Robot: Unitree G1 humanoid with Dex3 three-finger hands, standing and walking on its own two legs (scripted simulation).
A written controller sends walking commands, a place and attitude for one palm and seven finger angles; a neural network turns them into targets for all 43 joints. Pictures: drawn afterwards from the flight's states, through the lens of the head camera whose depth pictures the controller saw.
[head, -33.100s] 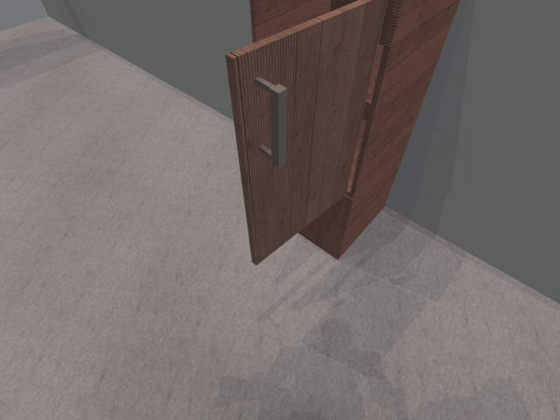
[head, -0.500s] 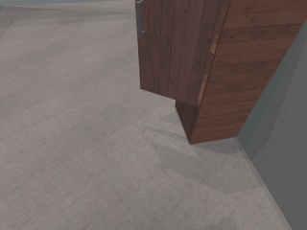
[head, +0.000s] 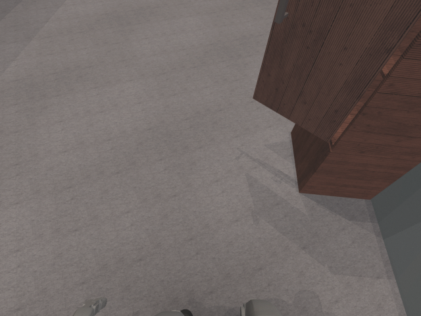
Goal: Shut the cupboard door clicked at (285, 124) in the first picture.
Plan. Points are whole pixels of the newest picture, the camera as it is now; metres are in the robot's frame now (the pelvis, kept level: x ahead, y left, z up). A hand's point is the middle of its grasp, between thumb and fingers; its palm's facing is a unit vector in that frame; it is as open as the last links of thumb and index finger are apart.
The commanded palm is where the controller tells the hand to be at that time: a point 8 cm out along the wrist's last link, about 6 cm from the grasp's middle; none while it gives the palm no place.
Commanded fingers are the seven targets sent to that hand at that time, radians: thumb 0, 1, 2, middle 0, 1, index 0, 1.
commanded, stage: walk to a spot facing it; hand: left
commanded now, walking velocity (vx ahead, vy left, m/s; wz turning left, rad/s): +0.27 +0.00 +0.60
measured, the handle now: out of the picture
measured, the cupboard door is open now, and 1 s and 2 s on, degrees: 54 54 54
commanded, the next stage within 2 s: turn to face it in 0.86 s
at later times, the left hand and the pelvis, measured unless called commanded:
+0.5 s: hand out of the picture -0.01 +0.15 -0.16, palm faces +0.37 -0.89 -0.27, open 7.4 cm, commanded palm none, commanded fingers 0.00 0.90 0.90 -0.20 -0.30 -0.20 -0.30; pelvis +0.06 -0.04 +0.00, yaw +22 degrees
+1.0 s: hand (64, 286) +0.18 +0.31 -0.15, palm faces +0.59 -0.78 -0.19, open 7.4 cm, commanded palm none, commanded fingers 0.00 0.90 0.90 -0.20 -0.30 -0.20 -0.30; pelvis +0.20 +0.09 +0.00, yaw +36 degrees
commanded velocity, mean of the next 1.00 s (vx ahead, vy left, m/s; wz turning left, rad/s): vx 0.26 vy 0.00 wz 0.45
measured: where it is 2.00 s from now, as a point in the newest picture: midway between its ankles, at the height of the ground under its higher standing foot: (169, 273)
